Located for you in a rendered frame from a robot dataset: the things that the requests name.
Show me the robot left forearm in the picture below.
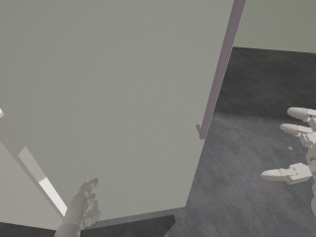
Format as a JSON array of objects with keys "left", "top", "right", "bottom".
[{"left": 54, "top": 223, "right": 81, "bottom": 237}]

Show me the right robot hand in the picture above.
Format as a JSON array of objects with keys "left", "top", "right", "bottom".
[{"left": 260, "top": 107, "right": 316, "bottom": 185}]

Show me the fridge door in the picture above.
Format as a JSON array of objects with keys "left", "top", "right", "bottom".
[{"left": 0, "top": 0, "right": 247, "bottom": 221}]

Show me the handle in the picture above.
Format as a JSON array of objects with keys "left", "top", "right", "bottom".
[{"left": 196, "top": 0, "right": 246, "bottom": 140}]

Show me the left robot hand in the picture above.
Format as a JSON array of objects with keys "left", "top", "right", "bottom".
[{"left": 62, "top": 178, "right": 101, "bottom": 230}]

